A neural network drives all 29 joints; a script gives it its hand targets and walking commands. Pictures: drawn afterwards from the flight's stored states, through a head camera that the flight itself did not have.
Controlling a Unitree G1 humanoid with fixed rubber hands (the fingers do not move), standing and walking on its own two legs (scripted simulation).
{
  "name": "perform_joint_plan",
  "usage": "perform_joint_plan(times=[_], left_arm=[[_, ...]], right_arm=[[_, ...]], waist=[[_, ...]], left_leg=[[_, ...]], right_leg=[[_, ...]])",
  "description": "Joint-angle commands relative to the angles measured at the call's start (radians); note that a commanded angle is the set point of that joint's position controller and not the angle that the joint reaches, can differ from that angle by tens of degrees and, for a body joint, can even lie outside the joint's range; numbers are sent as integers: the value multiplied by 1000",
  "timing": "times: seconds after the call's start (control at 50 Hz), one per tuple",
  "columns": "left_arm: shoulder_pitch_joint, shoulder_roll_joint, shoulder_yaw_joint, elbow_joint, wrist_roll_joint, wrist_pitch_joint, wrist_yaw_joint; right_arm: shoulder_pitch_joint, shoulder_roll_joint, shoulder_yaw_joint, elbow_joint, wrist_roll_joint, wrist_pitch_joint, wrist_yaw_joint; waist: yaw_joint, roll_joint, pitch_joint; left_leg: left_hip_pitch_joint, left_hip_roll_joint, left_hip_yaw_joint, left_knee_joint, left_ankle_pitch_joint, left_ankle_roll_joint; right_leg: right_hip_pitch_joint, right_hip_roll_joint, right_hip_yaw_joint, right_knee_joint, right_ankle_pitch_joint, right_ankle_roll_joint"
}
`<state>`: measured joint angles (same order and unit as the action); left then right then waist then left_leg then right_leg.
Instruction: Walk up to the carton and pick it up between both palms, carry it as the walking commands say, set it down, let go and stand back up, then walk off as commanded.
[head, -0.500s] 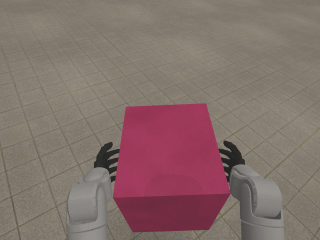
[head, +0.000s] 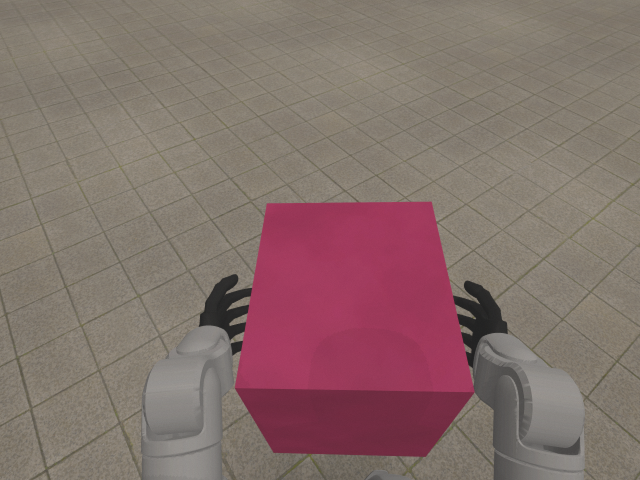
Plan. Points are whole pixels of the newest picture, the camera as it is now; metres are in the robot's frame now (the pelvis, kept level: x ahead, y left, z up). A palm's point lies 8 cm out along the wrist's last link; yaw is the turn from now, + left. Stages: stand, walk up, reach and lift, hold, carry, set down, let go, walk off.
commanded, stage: carry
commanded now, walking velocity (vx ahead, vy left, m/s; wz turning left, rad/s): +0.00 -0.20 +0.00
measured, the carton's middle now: (348, 333) +0.31 -0.03 +0.00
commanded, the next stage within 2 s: none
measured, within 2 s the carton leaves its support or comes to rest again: neither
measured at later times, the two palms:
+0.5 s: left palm (334, 474) +0.13 +0.01 +0.08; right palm out of the picture +0.12 -0.29 +0.09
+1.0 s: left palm out of the picture +0.01 -0.12 +0.09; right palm out of the picture +0.00 -0.42 +0.07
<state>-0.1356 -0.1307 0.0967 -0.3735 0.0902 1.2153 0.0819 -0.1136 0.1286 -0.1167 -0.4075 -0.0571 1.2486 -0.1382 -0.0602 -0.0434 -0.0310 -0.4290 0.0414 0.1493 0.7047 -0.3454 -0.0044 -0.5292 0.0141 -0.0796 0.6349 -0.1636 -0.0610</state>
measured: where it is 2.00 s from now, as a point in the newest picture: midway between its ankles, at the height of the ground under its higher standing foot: outside the picture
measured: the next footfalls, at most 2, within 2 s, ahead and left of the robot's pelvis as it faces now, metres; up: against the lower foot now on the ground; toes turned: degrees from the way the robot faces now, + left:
right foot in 0.26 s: +0.00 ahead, -0.22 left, +0.00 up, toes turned -4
left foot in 0.54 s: -0.09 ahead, -0.05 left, +0.00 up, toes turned +9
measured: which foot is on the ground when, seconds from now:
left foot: down 0.00-0.30, up 0.32-0.52, down 0.54-0.88, up 0.90-1.00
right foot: down 0.00-0.02, up 0.04-0.24, down 0.26-0.56, up 0.58-0.82, down 0.84-1.00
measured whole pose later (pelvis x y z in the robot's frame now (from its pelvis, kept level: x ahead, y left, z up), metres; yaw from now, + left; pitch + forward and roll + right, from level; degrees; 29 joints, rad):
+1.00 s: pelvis -0.25 -0.26 +0.01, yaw +0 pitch +4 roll +1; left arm -0.12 -0.13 0.10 -0.32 0.07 1.19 0.09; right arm -0.09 0.13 -0.11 -0.37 -0.09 1.23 -0.12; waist -0.01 0.03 -0.06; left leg -0.50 0.10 0.12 0.75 -0.42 -0.07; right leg -0.44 -0.03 -0.03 0.60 -0.22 -0.01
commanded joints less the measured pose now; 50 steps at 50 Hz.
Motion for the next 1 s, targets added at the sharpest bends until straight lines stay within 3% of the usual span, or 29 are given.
perform_joint_plan(times=[0.0, 0.02, 0.08, 0.16, 0.18, 0.2, 0.22, 0.24, 0.28, 0.3, 0.32, 0.38, 0.44, 0.46, 0.48, 0.5, 0.52, 0.54, 0.58, 0.62, 0.72, 0.76, 0.78, 0.8, 0.82, 0.86, 0.9, 0.94, 0.98], left_arm=[[-555, -880, -722, -230, -361, -38, -199], [-580, -890, -740, -221, -369, -35, -200], [-623, -901, -768, -231, -404, -33, -208], [-555, -887, -746, -153, -432, -11, -231], [-509, -892, -733, -109, -440, -6, -241], [-517, -899, -731, -94, -458, -2, -256], [-501, -898, -720, -47, -454, 2, -265], [-508, -907, -721, -53, -458, -2, -273], [-449, -929, -710, -22, -428, -15, -287], [-481, -931, -721, -66, -437, -16, -283], [-489, -941, -713, -59, -432, -19, -274], [-529, -919, -690, -90, -413, -24, -259], [-544, -898, -701, -158, -395, -28, -233], [-529, -891, -706, -155, -383, -27, -225], [-511, -881, -715, -154, -371, -27, -217], [-525, -876, -698, -173, -357, -28, -208], [-584, -890, -709, -181, -364, -33, -205], [-618, -897, -729, -182, -382, -29, -206], [-660, -920, -767, -192, -400, -34, -207], [-633, -918, -767, -203, -417, -34, -214], [-549, -909, -744, -150, -444, -25, -228], [-492, -928, -731, -105, -460, -19, -242], [-479, -921, -722, -88, -461, -15, -250], [-463, -914, -718, -64, -458, -12, -258], [-452, -915, -714, -41, -447, -14, -265], [-456, -933, -717, -68, -425, -32, -270], [-494, -936, -714, -119, -423, -44, -257], [-510, -916, -710, -162, -421, -56, -248], [-511, -917, -703, -157, -408, -57, -241]], right_arm=[[-531, 925, 729, -90, 457, -58, 339], [-523, 928, 702, -58, 442, -66, 343], [-560, 934, 718, -77, 429, -69, 335], [-543, 882, 725, -98, 375, -62, 299], [-560, 878, 741, -127, 370, -64, 284], [-546, 869, 746, -125, 354, -64, 272], [-541, 854, 745, -117, 336, -62, 266], [-538, 853, 735, -110, 323, -60, 261], [-570, 876, 769, -159, 338, -67, 262], [-593, 894, 774, -168, 363, -64, 269], [-618, 901, 769, -159, 379, -62, 275], [-686, 889, 784, -162, 427, -56, 288], [-637, 911, 766, -102, 448, -48, 302], [-592, 909, 751, -71, 443, -46, 310], [-584, 898, 747, -72, 447, -49, 315], [-550, 885, 729, -42, 436, -51, 324], [-567, 909, 718, -54, 447, -55, 334], [-551, 916, 695, -28, 438, -61, 339], [-556, 927, 674, -28, 426, -79, 342], [-584, 924, 697, -75, 424, -83, 330], [-612, 873, 726, -167, 392, -81, 291], [-600, 862, 737, -194, 370, -83, 268], [-540, 856, 736, -150, 345, -79, 261], [-523, 848, 739, -140, 335, -79, 257], [-498, 842, 733, -115, 314, -75, 255], [-500, 863, 748, -122, 328, -76, 266], [-574, 905, 760, -129, 380, -76, 281], [-624, 906, 796, -165, 419, -81, 289], [-687, 901, 814, -207, 447, -82, 292]], waist=[[33, 363, -389], [32, 352, -370], [49, 311, -351], [56, 268, -360], [56, 166, -387], [52, 13, -384], [52, -213, -357], [48, -347, -336], [52, -360, -322], [52, -282, -304], [51, -238, -306], [68, -233, -335], [64, -70, -398], [50, 11, -429], [36, 190, -435], [41, 478, -421], [43, 425, -351], [33, 374, -360], [30, 315, -325], [41, 266, -328], [45, 245, -390], [56, 145, -433], [57, 29, -432], [50, -158, -434], [48, -306, -415], [52, -314, -415], [56, -187, -421], [55, -193, -449], [59, -152, -462]], left_leg=[[282, 506, -494, -381, 268, 242], [201, 458, -422, -406, 122, 214], [189, 292, -212, -361, 113, 83], [162, 261, -140, -262, 119, 51], [155, 235, -112, -185, 94, 37], [75, 182, -70, -86, 38, 8], [-108, 86, -5, 29, -140, -43], [-156, 21, 14, 184, -262, -71], [-118, 24, -17, 248, -163, -65], [-95, 25, -11, 260, -141, -61], [-83, 28, -11, 246, -147, -54], [-30, 3, 0, 161, -115, -39], [84, -6, 9, -92, -50, -16], [206, 39, -25, -248, 58, 4], [324, 190, -229, -366, 14, 46], [402, 438, -548, -416, 237, 132], [358, 523, -549, -390, 395, 200], [304, 511, -499, -386, 317, 238], [235, 391, -356, -414, 147, 174], [229, 300, -248, -379, 103, 94], [246, 286, -164, -270, 284, 87], [220, 243, -133, -187, 252, 46], [128, 173, -63, -103, 123, 10], [-8, 99, -28, -16, -44, -35], [-106, 27, 14, 90, -203, -74], [-62, 14, -25, 135, -166, -74], [5, 27, -17, 79, -87, -62], [44, 26, -9, -1, -2, -58], [92, 13, 1, -111, 55, -59]], right_leg=[[-153, -45, 187, 480, -327, 43], [-107, -73, 188, 524, -267, 48], [-43, -66, 100, 296, -172, 55], [159, -10, 7, -101, -171, 71], [246, -8, 31, -211, -196, 67], [328, -95, 155, -321, -115, 41], [371, -247, 345, -348, -27, -17], [328, -315, 375, -319, 79, -60], [266, -252, 210, -262, 161, -89], [237, -215, 191, -252, 147, -86], [256, -199, 181, -219, 249, -75], [243, -218, 191, -231, 76, -94], [281, -226, 197, -228, -61, -85], [214, -207, 162, -190, -71, -40], [81, -142, 124, -45, -96, -3], [-122, -13, 79, 147, -280, 47], [-209, 3, 130, 329, -355, 61], [-201, -30, 192, 458, -326, 51], [-145, -53, 179, 515, -193, 59], [-114, -50, 124, 368, -154, 64], [85, -13, 4, 13, -206, 91], [233, -6, 16, -216, -150, 71], [337, -81, 110, -303, -81, 55], [404, -222, 280, -315, 107, 10], [420, -322, 350, -273, 320, -31], [371, -283, 245, -202, 468, -73], [385, -213, 161, -149, 498, -39], [409, -219, 162, -128, 571, -19], [413, -228, 178, -148, 363, -28]])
